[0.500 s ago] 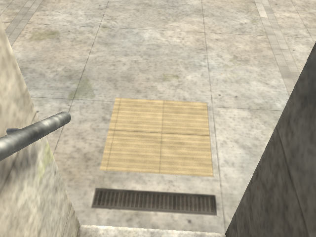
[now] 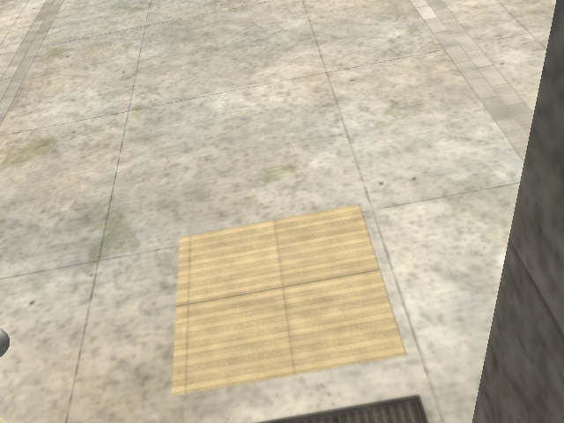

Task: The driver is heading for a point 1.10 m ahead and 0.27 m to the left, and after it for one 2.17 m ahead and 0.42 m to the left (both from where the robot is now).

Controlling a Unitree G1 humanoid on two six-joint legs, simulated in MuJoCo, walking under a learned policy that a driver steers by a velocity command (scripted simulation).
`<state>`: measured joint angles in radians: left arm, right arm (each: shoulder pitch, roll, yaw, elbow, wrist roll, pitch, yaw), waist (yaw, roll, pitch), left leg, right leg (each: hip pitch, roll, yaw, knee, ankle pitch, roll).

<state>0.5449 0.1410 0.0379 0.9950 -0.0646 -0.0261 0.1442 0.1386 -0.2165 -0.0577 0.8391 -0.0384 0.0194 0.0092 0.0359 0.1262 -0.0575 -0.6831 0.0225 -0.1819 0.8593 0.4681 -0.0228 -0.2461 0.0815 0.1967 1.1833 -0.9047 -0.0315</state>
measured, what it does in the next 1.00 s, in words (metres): goes down, turning left: left foot 0.19 m lower, then right foot 0.19 m lower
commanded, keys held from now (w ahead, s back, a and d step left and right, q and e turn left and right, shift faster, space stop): w+q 0.88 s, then w+e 0.12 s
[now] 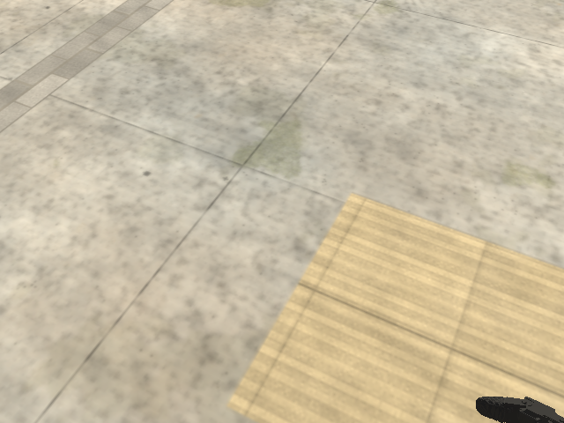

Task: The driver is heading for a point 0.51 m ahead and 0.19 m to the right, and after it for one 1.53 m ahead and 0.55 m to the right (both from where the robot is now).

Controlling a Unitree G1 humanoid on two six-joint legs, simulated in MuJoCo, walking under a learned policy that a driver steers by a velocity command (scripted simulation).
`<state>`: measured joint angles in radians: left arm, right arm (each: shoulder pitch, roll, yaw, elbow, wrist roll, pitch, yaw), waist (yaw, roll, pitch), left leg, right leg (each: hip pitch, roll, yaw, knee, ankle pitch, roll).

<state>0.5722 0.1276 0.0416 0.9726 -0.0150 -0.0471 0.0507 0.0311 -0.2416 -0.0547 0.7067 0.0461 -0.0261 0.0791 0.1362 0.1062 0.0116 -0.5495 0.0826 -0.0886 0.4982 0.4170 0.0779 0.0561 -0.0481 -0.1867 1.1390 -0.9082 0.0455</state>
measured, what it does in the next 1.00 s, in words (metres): goes down, turning right: left foot 0.19 m lower, then right foot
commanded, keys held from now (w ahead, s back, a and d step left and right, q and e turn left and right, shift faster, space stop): w+e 1.00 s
